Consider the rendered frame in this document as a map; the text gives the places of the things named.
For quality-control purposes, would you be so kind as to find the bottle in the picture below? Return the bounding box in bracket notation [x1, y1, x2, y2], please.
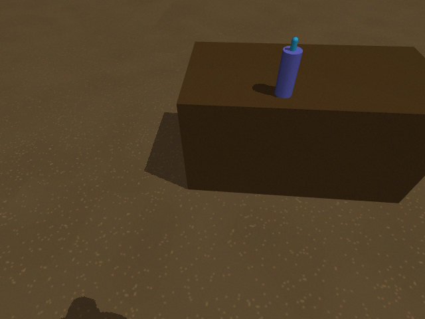
[274, 37, 303, 98]

